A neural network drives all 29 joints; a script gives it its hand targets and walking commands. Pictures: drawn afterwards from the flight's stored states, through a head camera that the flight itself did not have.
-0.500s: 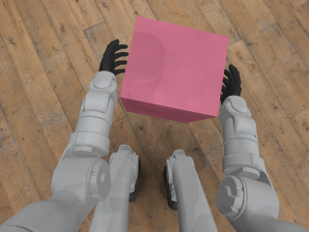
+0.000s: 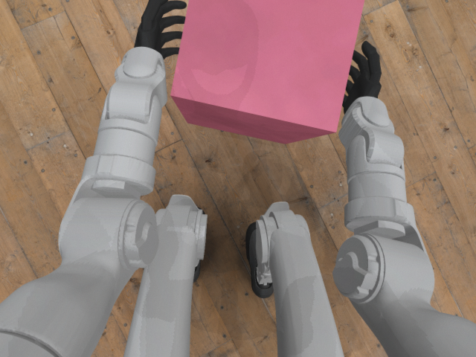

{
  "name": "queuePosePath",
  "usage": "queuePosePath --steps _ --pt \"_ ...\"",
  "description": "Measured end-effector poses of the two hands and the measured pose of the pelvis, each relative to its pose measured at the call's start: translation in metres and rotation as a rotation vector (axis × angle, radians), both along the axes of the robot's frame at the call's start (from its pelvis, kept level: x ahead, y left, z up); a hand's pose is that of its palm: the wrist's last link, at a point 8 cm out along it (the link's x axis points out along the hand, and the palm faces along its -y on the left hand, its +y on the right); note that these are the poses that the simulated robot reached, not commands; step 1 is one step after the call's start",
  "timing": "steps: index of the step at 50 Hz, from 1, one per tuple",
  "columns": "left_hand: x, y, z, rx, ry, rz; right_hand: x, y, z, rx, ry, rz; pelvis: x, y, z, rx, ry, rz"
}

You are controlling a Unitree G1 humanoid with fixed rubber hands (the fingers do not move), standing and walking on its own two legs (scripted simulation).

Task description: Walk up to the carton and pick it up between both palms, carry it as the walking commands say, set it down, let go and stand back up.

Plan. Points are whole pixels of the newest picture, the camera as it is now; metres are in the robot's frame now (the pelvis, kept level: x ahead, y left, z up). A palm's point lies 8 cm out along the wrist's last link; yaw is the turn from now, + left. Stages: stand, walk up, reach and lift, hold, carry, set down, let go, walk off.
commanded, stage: set down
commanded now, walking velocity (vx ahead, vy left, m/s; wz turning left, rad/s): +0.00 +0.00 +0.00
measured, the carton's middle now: (255, 72) +0.54 -0.01 -0.18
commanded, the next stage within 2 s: none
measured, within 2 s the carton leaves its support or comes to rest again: rests again in 1.24 s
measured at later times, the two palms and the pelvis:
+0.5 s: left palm (168, 56) +0.56 +0.14 -0.19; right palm (331, 104) +0.50 -0.16 -0.21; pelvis -0.02 +0.00 -0.06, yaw +0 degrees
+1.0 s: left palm (172, 53) +0.59 +0.14 -0.24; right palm (321, 99) +0.53 -0.16 -0.26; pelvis -0.01 +0.01 -0.11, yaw -1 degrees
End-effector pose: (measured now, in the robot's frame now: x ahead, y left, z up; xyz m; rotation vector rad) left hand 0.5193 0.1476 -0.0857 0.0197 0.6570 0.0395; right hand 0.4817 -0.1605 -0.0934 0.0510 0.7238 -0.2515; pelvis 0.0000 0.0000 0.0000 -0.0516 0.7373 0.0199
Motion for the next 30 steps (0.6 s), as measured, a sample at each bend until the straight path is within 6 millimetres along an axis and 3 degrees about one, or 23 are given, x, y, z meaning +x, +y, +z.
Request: queuePosePath --steps 10,15,20,23,30 --pt "0.014 0.006 -0.049 0.021 0.026 -0.021 0.011 0.006 -0.050 -0.002 0.026 0.000 -0.011 -0.003 -0.024 0.003 -0.075 0.007" --pt "0.028 0.002 -0.075 0.016 -0.039 -0.047 0.016 0.004 -0.081 0.011 -0.041 -0.028 -0.026 -0.001 -0.028 0.001 -0.241 0.015" --pt "0.038 -0.005 -0.100 0.011 -0.010 -0.057 0.020 -0.002 -0.108 0.002 -0.015 -0.037 -0.024 0.001 -0.049 0.002 -0.205 0.009" --pt "0.038 -0.006 -0.107 0.019 0.015 -0.062 0.020 -0.003 -0.114 0.002 0.012 -0.031 -0.023 0.002 -0.055 0.008 -0.213 -0.004" --pt "0.044 0.005 -0.102 0.048 0.014 -0.047 0.034 0.007 -0.111 0.001 0.013 0.002 -0.023 0.001 -0.062 0.010 -0.237 -0.007"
